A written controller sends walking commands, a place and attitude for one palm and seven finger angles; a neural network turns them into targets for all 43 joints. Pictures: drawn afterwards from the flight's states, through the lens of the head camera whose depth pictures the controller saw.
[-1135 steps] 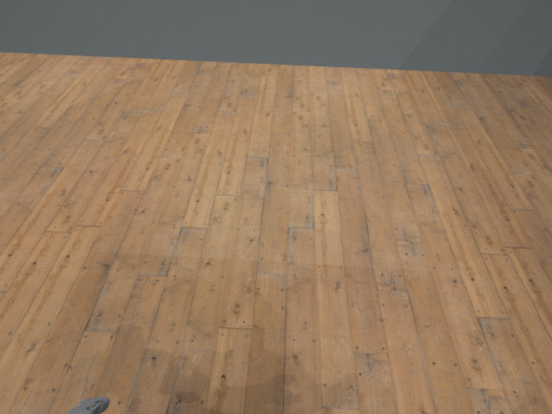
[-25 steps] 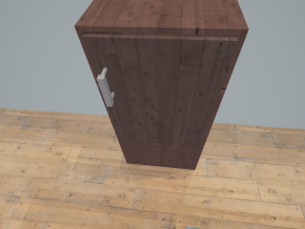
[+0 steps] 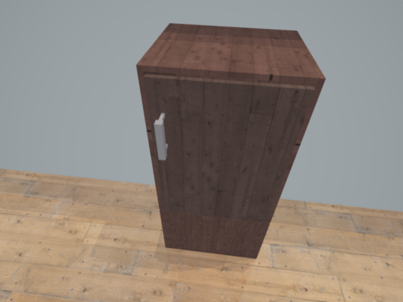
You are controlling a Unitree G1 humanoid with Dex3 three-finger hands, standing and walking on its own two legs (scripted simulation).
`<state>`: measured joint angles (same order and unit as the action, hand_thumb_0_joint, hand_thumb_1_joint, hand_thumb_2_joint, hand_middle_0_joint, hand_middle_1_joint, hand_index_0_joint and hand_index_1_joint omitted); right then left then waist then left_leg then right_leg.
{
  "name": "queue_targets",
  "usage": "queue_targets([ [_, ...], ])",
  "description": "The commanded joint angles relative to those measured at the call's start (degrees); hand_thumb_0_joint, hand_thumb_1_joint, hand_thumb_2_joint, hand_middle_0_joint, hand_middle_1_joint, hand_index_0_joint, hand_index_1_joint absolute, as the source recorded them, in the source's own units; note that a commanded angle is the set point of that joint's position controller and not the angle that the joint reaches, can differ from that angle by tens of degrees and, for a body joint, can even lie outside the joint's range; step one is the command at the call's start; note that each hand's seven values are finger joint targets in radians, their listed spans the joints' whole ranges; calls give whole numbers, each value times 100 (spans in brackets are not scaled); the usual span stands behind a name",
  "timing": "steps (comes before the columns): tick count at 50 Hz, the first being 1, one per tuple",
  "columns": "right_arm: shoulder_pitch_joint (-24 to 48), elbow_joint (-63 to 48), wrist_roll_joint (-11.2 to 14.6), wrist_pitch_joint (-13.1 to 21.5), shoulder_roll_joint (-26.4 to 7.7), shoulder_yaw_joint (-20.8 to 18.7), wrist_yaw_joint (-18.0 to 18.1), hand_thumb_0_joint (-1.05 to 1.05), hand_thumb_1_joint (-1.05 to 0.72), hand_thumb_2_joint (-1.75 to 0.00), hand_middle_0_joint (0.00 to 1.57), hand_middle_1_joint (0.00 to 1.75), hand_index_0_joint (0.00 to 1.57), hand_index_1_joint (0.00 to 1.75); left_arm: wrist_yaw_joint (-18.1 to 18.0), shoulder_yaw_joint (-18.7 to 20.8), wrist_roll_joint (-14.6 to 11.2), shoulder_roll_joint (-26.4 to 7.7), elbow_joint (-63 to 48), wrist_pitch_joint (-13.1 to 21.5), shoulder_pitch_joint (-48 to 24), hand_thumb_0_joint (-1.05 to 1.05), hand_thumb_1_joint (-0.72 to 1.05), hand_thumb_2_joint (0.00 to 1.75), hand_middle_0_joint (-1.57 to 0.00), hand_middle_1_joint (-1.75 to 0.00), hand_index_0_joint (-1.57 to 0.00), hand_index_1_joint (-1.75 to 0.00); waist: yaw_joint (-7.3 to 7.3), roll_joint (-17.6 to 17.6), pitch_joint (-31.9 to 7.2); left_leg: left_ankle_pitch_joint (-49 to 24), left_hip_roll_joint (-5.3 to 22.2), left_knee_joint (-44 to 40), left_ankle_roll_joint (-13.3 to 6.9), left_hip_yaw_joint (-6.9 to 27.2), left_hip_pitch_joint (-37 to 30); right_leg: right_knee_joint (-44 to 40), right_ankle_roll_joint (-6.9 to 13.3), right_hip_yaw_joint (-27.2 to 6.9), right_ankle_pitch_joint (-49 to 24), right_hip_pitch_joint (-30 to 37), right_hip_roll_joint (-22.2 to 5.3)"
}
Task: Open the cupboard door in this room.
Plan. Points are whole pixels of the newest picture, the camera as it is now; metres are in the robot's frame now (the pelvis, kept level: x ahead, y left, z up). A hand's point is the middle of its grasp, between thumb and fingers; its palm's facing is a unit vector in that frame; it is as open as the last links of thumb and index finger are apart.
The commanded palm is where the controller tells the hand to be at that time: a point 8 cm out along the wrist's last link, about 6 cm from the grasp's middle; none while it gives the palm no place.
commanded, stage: come to a stop and stand still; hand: left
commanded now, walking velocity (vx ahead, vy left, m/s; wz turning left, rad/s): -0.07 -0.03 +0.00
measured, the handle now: (162, 136) +0.55 +0.16 +0.03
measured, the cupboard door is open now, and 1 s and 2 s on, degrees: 0 0 0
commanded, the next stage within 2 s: look again from close up in 0.24 s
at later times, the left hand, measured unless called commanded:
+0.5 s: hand out of the picture +0.04 +0.18 -0.16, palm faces +0.04 -0.97 -0.23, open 7.4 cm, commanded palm none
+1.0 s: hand out of the picture +0.10 +0.23 -0.12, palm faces +0.19 -0.94 -0.28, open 7.4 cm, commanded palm +0.10 +0.27 -0.05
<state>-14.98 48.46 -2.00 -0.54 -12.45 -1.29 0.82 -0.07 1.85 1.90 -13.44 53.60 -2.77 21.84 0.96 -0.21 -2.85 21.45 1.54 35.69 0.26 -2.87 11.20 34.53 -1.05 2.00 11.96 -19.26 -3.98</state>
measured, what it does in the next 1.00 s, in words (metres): stands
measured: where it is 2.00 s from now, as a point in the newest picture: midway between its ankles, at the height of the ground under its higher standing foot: outside the picture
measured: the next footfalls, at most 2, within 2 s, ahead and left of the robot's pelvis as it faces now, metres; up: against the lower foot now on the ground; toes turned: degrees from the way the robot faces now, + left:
none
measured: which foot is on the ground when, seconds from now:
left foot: down 0.00-1.00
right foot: down 0.00-1.00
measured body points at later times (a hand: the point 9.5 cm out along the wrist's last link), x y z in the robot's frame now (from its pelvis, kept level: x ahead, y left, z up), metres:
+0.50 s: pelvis +0.00 -0.01 +0.01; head +0.00 -0.01 +0.46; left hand +0.04 +0.23 -0.14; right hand +0.00 -0.26 -0.14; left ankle -0.02 +0.12 -0.72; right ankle +0.07 -0.14 -0.72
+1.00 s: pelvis +0.01 -0.01 +0.01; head +0.01 -0.01 +0.46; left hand +0.09 +0.28 -0.10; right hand +0.09 -0.29 -0.12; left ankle -0.02 +0.12 -0.72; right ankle +0.07 -0.14 -0.72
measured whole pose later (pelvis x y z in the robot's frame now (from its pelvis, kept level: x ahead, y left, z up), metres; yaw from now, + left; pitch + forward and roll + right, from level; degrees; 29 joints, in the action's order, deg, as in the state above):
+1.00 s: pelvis +0.01 -0.01 +0.01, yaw +1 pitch -3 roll +1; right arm -13.4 55.9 0.4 3.7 -17.5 -1.4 1.6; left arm -0.1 6.3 -2.9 -15.6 44.4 -1.5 15.5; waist 0.9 -0.3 2.3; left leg 15.9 1.0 25.1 1.1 -1.6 6.5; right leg 26.1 -0.9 3.6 8.5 -14.6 -4.3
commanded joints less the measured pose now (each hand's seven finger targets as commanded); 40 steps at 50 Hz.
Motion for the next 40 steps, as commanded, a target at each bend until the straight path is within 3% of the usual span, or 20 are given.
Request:
queue_targets([
  [1,-22,-289,40,116,-804,-252,69,0,-90,-90,20,30,20,30,0,53,-15,-384,-346,243,122,0,90,90,-20,-30,-20,-30,-82,316,1059,335,568,-1419,-319,644,1350,-553,132,-75,33,320,85],
  [2,-97,-226,53,115,-736,-238,73,0,-90,-90,20,30,20,30,-19,64,-30,-435,-320,273,149,0,90,90,-20,-30,-20,-30,-102,-17,986,120,422,-1179,-275,523,1253,-749,179,-321,123,320,-15],
  [4,-307,-67,76,128,-569,-183,68,0,-90,-90,20,30,20,30,-57,82,-70,-518,-263,339,111,0,90,90,-20,-30,-20,-30,-206,-357,726,-151,156,-802,-200,281,857,-1186,303,-776,542,166,-280],
  [6,-458,115,92,158,-475,-153,57,0,-90,-90,20,30,20,30,-77,85,-88,-559,-208,387,-7,0,90,90,-20,-30,-20,-30,-272,-410,566,-407,130,-770,-184,243,484,-1389,350,-839,647,46,-406],
  [15,-453,702,112,268,-567,-190,62,0,-90,-90,20,30,20,30,-171,104,-107,-537,166,448,-187,0,90,90,-20,-30,-20,-30,-123,-69,399,-799,347,-1318,-159,421,553,-1164,286,-435,-181,833,-332],
  [21,-399,897,107,253,-678,-216,50,0,-90,-90,20,30,20,30,-187,121,-104,-618,251,413,-470,0,90,90,-20,-30,-20,-30,-81,97,693,-406,400,-1576,-148,513,804,-1238,259,-430,128,849,-311],
  [29,-253,996,93,229,-922,-245,9,0,-90,-90,20,30,20,30,-159,156,-100,-901,235,417,-860,0,90,90,-20,-30,-20,-30,-100,-80,649,-298,387,-1633,-144,523,690,-1433,263,-529,421,831,-382],
  [40,244,1007,110,260,-1352,-237,-26,0,-90,-90,20,30,20,30,-126,132,-96,-1243,297,447,-1246,0,90,90,-20,-30,-20,-30,-104,8,411,-842,494,-1829,-141,618,330,-1432,220,-430,-262,1082,-409],
])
